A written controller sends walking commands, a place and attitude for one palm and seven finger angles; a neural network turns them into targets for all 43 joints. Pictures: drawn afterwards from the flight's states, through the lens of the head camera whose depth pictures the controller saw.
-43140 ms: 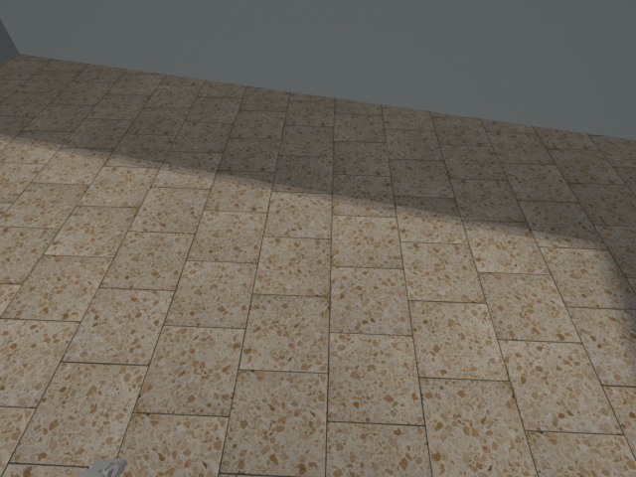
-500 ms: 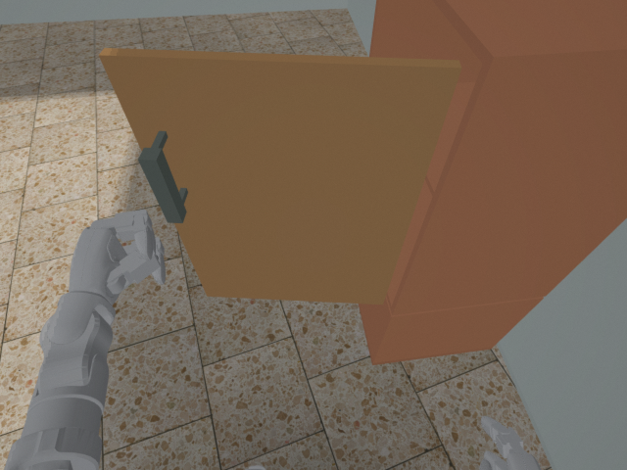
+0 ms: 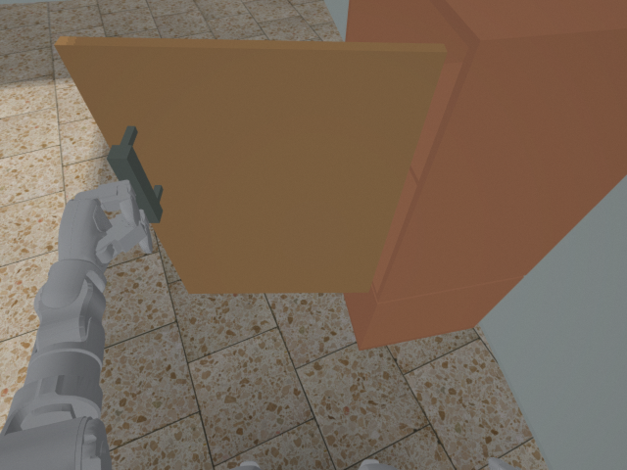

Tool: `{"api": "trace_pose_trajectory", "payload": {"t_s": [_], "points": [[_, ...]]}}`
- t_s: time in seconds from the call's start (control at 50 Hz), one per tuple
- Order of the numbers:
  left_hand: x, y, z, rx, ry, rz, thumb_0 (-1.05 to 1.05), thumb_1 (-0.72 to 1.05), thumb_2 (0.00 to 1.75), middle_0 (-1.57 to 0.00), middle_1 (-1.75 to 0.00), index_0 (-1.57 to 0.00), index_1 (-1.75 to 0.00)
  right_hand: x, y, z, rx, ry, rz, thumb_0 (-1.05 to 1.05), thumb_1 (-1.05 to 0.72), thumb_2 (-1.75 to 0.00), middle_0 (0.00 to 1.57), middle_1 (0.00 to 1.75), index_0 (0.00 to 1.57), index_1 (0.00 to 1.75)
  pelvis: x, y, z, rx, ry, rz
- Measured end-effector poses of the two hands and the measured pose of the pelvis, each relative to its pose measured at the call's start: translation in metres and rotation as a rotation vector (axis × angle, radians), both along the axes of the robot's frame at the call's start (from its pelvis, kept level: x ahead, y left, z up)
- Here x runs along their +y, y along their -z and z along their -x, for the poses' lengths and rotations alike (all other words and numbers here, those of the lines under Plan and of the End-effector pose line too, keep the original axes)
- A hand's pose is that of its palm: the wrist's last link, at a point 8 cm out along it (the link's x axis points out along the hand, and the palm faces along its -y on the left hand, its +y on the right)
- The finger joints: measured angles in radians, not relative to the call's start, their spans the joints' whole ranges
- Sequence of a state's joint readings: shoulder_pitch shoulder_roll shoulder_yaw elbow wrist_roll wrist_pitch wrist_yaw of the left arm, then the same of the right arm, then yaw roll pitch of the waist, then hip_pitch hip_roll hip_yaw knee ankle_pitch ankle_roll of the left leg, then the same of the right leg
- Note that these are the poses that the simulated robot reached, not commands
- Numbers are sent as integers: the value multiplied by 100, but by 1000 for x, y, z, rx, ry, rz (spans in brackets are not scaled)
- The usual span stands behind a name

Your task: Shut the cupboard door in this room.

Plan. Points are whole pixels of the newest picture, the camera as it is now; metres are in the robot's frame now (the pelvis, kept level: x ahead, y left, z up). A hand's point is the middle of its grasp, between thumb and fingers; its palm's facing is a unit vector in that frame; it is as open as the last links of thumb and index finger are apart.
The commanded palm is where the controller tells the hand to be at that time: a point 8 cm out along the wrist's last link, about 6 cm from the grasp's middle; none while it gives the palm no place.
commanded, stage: bring the fist close to the handle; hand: left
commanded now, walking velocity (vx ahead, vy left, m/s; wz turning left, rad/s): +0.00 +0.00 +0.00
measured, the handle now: (141, 176) +0.49 +0.24 +0.08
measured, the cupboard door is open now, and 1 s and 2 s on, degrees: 79 69 58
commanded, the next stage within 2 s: push the door shut along its arc in 0.12 s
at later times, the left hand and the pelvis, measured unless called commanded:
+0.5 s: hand (136, 217) +0.41 +0.22 +0.08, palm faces -0.02 -1.00 -0.02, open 3.2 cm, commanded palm +0.40 +0.26 +0.08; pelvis +0.00 -0.01 +0.00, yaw +1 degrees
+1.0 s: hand (162, 180) +0.47 +0.20 +0.08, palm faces -0.17 -0.99 -0.01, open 3.5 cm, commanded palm +0.47 +0.25 +0.08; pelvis -0.01 +0.00 -0.02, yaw +1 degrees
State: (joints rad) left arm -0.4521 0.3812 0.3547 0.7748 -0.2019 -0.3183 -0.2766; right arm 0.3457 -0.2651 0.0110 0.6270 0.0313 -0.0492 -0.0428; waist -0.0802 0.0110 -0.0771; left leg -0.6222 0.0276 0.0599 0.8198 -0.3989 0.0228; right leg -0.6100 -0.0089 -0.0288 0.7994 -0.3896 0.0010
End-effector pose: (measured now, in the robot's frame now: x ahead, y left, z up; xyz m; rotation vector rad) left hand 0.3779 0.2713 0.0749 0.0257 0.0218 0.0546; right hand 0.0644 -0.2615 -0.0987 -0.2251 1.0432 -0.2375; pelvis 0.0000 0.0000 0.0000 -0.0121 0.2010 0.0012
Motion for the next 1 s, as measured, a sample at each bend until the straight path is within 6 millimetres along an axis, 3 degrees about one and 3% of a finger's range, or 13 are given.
{"api": "trace_pose_trajectory", "payload": {"t_s": [0.3,0.46,0.68,1.0], "points": [[-2,-2,2,-3,18,7,1,90,90,-130,-150,-130,-150,-1,-1,-21,-34,-24,0,1,-90,-90,20,30,20,30,-3,0,-1,0,-11,3],[4,-7,-11,2,56,2,2,90,90,-130,-150,-130,-150,-4,-1,-23,-35,-36,16,0,-90,-90,20,30,20,30,-6,3,3,6,-20,6],[4,-8,-34,17,117,4,3,95,95,-130,-150,-130,-150,-10,9,12,82,-18,38,0,-90,-90,20,30,20,30,-4,9,9,41,-31,13],[-11,-9,-86,35,225,15,2,100,98,-130,-150,-130,-150,-10,13,75,232,65,64,0,-90,-90,20,30,20,30,3,20,14,109,-18,28]]}}
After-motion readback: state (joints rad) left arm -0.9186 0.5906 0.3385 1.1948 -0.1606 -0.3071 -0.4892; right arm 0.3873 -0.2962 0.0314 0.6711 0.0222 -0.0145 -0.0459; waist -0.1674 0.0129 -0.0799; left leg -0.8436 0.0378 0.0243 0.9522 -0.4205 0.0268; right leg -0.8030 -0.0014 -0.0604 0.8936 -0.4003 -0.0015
